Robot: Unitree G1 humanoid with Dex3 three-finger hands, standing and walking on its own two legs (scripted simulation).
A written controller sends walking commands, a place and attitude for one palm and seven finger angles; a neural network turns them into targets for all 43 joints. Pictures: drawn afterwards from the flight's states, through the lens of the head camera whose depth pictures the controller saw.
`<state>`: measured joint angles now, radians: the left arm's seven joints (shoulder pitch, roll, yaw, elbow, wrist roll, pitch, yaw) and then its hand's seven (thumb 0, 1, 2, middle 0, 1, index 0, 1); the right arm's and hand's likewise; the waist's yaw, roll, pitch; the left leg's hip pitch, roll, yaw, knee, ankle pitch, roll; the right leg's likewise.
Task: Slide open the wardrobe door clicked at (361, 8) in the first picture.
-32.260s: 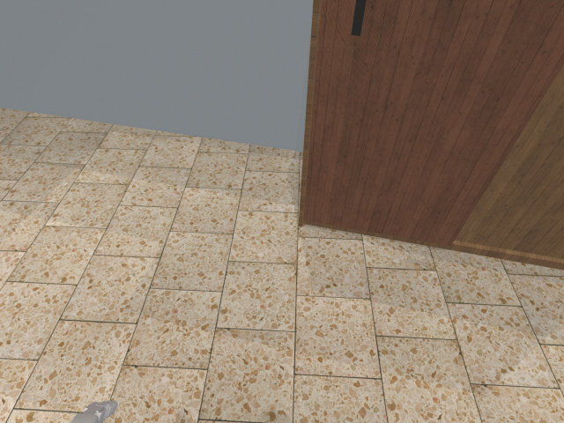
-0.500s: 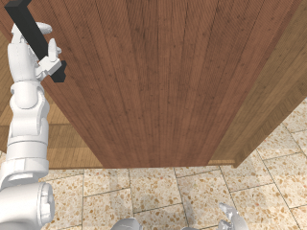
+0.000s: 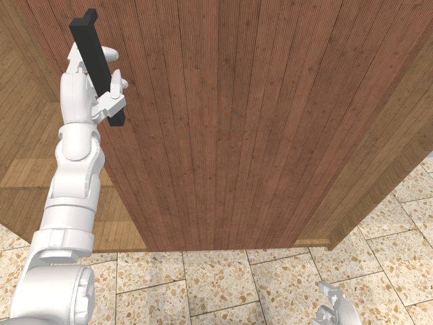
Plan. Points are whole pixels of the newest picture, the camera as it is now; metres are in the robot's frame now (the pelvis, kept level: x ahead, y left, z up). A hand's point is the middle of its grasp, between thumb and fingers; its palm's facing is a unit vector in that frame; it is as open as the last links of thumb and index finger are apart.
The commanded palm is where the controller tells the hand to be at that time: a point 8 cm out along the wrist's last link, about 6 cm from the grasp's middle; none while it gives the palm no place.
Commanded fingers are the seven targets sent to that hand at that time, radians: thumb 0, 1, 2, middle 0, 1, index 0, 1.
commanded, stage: stop walking and hold the door there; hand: left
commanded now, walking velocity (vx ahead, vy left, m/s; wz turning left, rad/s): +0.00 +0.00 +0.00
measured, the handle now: (105, 72) +0.46 +0.23 +0.22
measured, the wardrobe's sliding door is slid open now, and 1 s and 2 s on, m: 0.44 0.44 0.44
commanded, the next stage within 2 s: loosen the grip on the handle in 0.14 s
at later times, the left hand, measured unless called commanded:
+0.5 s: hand (114, 91) +0.42 +0.20 +0.21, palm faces +0.31 -0.94 -0.14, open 9.1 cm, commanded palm +0.38 +0.24 +0.19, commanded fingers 0.00 -0.55 0.20 -0.40 -1.33 -0.40 -1.33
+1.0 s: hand (116, 95) +0.42 +0.20 +0.20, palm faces +0.29 -0.95 -0.12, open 14.6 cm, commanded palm +0.38 +0.26 +0.20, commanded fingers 0.00 -0.55 0.20 -0.25 -1.15 -0.25 -1.15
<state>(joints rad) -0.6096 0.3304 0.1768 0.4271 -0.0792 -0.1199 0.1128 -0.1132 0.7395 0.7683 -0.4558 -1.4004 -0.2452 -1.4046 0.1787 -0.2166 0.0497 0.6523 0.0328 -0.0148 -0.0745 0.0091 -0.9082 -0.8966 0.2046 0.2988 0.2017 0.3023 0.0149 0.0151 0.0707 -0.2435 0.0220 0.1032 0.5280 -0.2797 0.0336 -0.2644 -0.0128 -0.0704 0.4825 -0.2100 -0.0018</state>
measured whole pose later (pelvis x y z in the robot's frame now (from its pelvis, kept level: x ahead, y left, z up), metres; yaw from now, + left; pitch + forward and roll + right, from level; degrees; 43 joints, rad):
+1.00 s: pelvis +0.00 -0.02 +0.00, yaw +0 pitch +1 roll +0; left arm -0.58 0.37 0.28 0.48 -0.08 -0.08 0.04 -0.01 -0.55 0.21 -0.38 -1.24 -0.27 -1.17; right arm 0.28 -0.25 0.00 0.73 0.04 -0.07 -0.05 0.01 -0.91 -0.90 0.21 0.30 0.20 0.30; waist -0.03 0.01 0.01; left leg -0.25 0.02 0.08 0.49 -0.25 0.02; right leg -0.28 0.00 -0.07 0.48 -0.21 -0.03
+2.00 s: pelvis +0.01 -0.02 +0.00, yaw +1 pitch -2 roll +0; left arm -0.23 0.40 0.42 0.13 -0.18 -0.02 -0.08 -0.01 -0.55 0.20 -0.25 -1.15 -0.26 -1.15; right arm 0.23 -0.26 0.02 0.67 0.06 -0.07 -0.10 0.01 -0.91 -0.90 0.21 0.30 0.20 0.30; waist 0.04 0.03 -0.01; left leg -0.18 0.02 0.07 0.49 -0.28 0.01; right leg -0.20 0.00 -0.08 0.47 -0.23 -0.03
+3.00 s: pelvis -0.02 -0.02 +0.01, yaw +2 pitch -7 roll +0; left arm 0.19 0.34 0.36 -0.28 -0.15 0.07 0.08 -0.01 -0.33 0.31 -0.25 -1.02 -0.25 -1.02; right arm 0.17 -0.24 0.05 0.66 0.01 -0.18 -0.08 0.01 -0.91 -0.90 0.21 0.30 0.20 0.30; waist 0.07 0.05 0.05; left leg -0.10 0.01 0.05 0.44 -0.22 0.02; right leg -0.11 0.00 -0.10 0.41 -0.17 -0.03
